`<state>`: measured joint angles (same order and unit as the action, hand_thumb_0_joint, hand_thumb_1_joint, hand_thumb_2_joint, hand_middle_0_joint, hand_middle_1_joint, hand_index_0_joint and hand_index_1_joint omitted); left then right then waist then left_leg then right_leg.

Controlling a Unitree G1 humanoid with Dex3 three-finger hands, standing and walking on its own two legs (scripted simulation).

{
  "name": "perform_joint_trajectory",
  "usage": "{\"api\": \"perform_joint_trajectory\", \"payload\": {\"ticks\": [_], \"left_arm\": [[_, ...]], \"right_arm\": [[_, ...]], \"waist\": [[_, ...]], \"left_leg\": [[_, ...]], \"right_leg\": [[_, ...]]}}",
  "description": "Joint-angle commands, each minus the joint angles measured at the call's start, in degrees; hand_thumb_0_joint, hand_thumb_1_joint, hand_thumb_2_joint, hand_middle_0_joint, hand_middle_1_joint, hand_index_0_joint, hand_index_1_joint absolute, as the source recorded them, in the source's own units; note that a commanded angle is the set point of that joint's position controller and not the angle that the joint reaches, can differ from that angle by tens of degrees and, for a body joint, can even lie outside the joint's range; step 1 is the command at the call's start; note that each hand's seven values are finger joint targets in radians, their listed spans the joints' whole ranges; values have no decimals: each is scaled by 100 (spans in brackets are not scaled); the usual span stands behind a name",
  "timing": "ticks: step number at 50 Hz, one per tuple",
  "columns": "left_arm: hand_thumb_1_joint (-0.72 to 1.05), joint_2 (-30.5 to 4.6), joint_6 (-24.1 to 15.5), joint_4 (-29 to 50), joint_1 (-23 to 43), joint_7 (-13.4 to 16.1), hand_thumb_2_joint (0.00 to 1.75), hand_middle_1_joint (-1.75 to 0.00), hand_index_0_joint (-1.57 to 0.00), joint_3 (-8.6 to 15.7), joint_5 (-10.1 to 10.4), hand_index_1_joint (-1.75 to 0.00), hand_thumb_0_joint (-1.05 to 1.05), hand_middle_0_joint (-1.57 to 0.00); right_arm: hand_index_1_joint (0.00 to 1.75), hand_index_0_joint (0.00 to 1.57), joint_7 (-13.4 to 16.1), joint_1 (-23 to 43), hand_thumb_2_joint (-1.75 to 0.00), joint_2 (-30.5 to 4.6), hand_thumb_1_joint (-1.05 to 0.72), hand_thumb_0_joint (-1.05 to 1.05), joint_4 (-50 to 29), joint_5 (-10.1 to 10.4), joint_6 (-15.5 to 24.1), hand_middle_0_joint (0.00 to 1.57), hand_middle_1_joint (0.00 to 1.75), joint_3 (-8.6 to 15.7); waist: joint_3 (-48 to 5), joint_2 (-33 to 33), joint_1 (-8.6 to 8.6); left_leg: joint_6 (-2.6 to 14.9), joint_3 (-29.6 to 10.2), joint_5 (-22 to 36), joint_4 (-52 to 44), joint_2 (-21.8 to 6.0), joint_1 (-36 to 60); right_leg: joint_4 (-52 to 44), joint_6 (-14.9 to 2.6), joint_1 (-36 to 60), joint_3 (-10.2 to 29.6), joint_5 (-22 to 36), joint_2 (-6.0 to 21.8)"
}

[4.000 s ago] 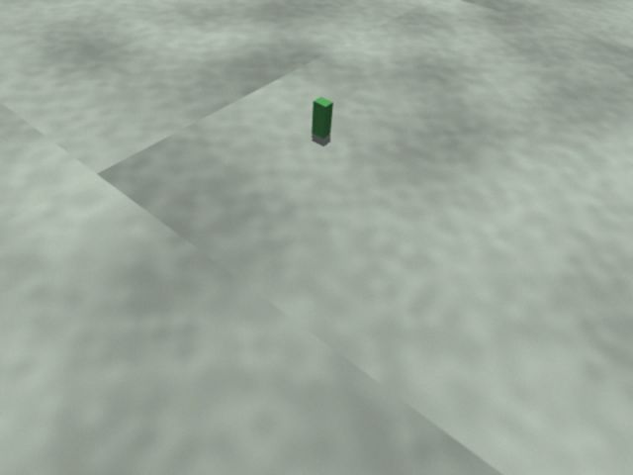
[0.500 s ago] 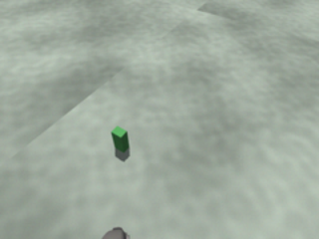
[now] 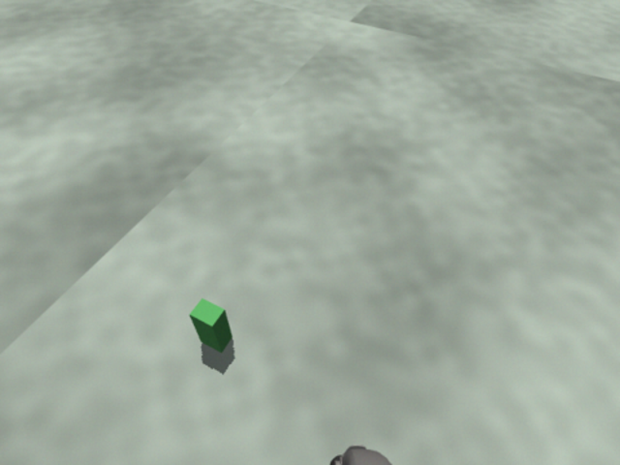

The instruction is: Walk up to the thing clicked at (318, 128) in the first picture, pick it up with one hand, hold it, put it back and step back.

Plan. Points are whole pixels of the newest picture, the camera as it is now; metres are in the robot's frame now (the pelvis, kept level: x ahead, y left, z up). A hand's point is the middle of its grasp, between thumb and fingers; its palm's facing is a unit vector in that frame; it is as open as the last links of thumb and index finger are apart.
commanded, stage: walk up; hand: left
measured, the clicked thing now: (212, 326) +0.64 +0.25 -0.67
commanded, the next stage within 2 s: none
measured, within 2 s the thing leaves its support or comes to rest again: neither
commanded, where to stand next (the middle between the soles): +0.31 +0.03 m, yaw +1 degrees
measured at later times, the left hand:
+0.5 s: hand out of the picture +0.17 +0.32 -0.15, palm faces +0.00 -0.92 -0.38, open 7.4 cm
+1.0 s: hand (133, 340) +0.36 +0.27 -0.15, palm faces -0.03 -0.92 -0.39, open 7.4 cm
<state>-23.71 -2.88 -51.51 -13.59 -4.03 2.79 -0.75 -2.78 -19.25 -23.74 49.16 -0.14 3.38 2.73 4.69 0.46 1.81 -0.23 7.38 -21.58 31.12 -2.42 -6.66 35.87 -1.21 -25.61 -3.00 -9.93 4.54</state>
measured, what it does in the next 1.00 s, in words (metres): walks ahead: right foot, then left foot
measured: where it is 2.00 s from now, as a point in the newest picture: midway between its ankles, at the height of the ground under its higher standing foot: (285, 449)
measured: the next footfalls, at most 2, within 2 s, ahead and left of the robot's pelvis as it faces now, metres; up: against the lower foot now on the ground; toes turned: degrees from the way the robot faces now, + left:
right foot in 0.02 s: +0.17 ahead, -0.12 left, +0.00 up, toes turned -4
left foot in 0.44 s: +0.29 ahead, +0.15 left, +0.00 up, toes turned +2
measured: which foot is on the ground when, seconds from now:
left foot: down 0.00-0.04, up 0.06-0.42, down 0.44-1.00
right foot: up 0.00-0.00, down 0.02-0.46, up 0.48-0.78, down 0.80-1.00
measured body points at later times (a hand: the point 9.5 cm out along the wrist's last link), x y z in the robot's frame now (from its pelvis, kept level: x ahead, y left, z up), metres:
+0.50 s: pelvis +0.16 +0.03 -0.01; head +0.17 +0.04 +0.44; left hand +0.17 +0.36 -0.13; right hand +0.24 -0.31 -0.10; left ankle +0.23 +0.15 -0.73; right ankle +0.13 -0.11 -0.71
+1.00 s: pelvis +0.24 +0.01 -0.02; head +0.27 +0.00 +0.43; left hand +0.36 +0.32 -0.12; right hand +0.32 -0.29 -0.15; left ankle +0.25 +0.14 -0.73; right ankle +0.34 -0.11 -0.73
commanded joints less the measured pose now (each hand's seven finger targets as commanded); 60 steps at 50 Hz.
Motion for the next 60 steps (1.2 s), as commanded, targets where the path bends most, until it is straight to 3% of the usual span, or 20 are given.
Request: {"api": "perform_joint_trajectory", "payload": {"ticks": [1,2,3,8,17,21,22,23,24,28,35,39,40,41,42,50,51,52,56,60], "left_arm": [[90,-1558,-280,68,-1266,196,90,-30,-20,601,-24,-30,0,-20],[90,-2044,-341,219,-1472,275,90,-30,-20,668,-10,-30,0,-20],[90,-2097,-308,267,-1178,268,90,-30,-20,620,77,-30,0,-20],[90,-1500,-316,547,-239,296,90,-30,-20,454,81,-30,0,-20],[90,-1682,-305,671,-402,223,90,-30,-20,504,4,-30,0,-20],[90,-1417,-216,716,-130,221,90,-30,-20,348,-23,-30,0,-20],[90,-1089,-182,710,-347,215,90,-30,-20,225,-26,-30,0,-20],[90,-637,-171,761,-463,205,90,-30,-20,89,67,-30,0,-20],[90,-1228,-140,627,-386,304,90,-30,-20,239,37,-30,0,-20],[90,-1358,-152,250,-699,280,90,-30,-20,262,78,-30,0,-20],[90,-845,-59,196,-339,307,90,-30,-20,204,75,-30,0,-20],[90,-1002,-132,-50,-461,435,90,-30,-20,268,42,-30,0,-20],[90,-1355,-169,-51,-473,474,90,-30,-20,353,7,-30,0,-20],[90,-1528,-198,78,-287,492,90,-30,-20,326,32,-30,0,-20],[90,-1654,-142,113,45,492,90,-30,-20,307,72,-30,0,-20],[90,-1084,108,14,972,472,90,-30,-20,103,64,-30,0,-20],[90,-932,141,-57,1016,453,90,-30,-20,72,120,-30,0,-20],[90,-983,139,-193,1019,451,90,-30,-20,82,105,-30,0,-20],[90,-1026,34,-505,1141,420,90,-30,-20,56,57,-30,0,-20],[90,-932,41,-727,1290,417,90,-30,-20,-17,116,-30,0,-20]], "right_arm": [[30,20,70,1,-90,-931,-90,0,-625,7,143,20,30,231],[30,20,59,-123,-90,-692,-90,0,-713,24,117,20,30,124],[30,20,142,162,-90,-1296,-90,0,-589,-28,15,20,30,314],[30,20,28,-308,-90,-1264,-90,0,-82,-25,-62,20,30,357],[30,20,-166,411,-90,-1074,-90,0,-269,-132,-5,20,30,409],[30,20,-56,-435,-90,-1224,-90,0,35,-163,117,20,30,517],[30,20,20,-789,-90,-1463,-90,0,130,-181,156,20,30,598],[30,20,77,-880,-90,-1926,-90,0,-13,-223,204,20,30,675],[30,20,74,-733,-90,-2166,-90,0,-166,-76,201,20,30,708],[30,20,166,-182,-90,-1590,-90,0,-278,-13,231,20,30,492],[30,20,254,317,-90,-1381,-90,0,-376,-36,117,20,30,300],[30,20,290,493,-90,-1068,-90,0,-312,116,-45,20,30,147],[30,20,293,306,-90,-766,-90,0,-305,148,-63,20,30,40],[30,20,304,56,-90,-521,-90,0,-237,135,-142,20,30,-61],[30,20,383,233,-90,-962,-90,0,-95,124,-242,20,30,94],[30,20,346,130,-90,-1105,-90,0,749,-69,-207,20,30,153],[30,20,324,600,-90,-1268,-90,0,655,-99,-191,20,30,165],[30,20,286,1070,-90,-1284,-90,0,611,-34,-191,20,30,125],[30,20,251,1047,-90,-988,-90,0,900,-48,-151,20,30,-38],[30,20,264,1299,-90,-1042,-90,0,1043,-51,-111,20,30,-49]], "waist": [[-883,1059,-800],[-939,1752,-776],[-603,945,-755],[-35,771,-206],[-136,769,-379],[-431,-41,228],[-574,-957,371],[-420,-2104,335],[-233,-1420,352],[-163,-865,-66],[-264,-1021,-179],[-785,-335,-419],[-961,588,-435],[-1010,960,-271],[-1022,871,-311],[-814,545,-14],[-536,-13,-194],[-356,-122,-352],[-459,17,-258],[-546,-194,-289]], "left_leg": [[592,-181,948,1982,-364,-1971],[266,-274,-778,3197,364,-3010],[259,-859,-1017,3644,95,-3070],[143,-1002,247,2829,-370,-2435],[-11,-491,716,790,-288,-1798],[140,-309,621,95,22,153],[324,-964,-531,-507,-260,784],[822,-3758,-1941,-1693,-1660,973],[1507,-4721,-2080,-1999,-2332,572],[1266,-2323,905,-1331,-1562,182],[1205,-899,4036,-488,-1250,-911],[617,-560,2601,890,-661,-1269],[398,-403,1333,1552,-383,-1780],[180,-540,-863,2068,73,-1896],[209,-764,-1584,2258,4,-1679],[219,-962,274,-181,-133,-530],[402,-1787,-492,-670,-551,-1119],[521,-1856,-989,-786,-705,-1606],[322,-1339,-40,-745,-349,-1422],[314,-1440,706,-1135,-513,-1083]], "right_leg": [[-1172,-364,3025,895,-1206,296],[-2046,-907,3324,3637,-1655,1837],[-2261,-1370,2551,4147,-2330,2127],[-2349,-1043,1153,1649,-1730,1093],[-2124,-1059,899,1075,-2072,1039],[-670,-740,-106,608,-1991,717],[651,-557,-680,175,-1785,306],[2408,-98,-1796,-142,-1988,-551],[2872,-176,-1919,430,-2178,-388],[2408,-76,-1270,762,-1133,193],[731,60,391,8,-259,-94],[-592,-152,1752,16,938,-353],[-753,-304,2183,961,1613,396],[-1324,-857,1924,2651,1651,1609],[-1299,-1432,1562,2901,1092,1775],[-742,-467,150,1251,-911,732],[-702,-188,173,1004,-1638,377],[-667,-100,673,783,-1724,137],[-1101,-190,1247,1084,-939,427],[-1081,-56,1495,673,31,265]]}}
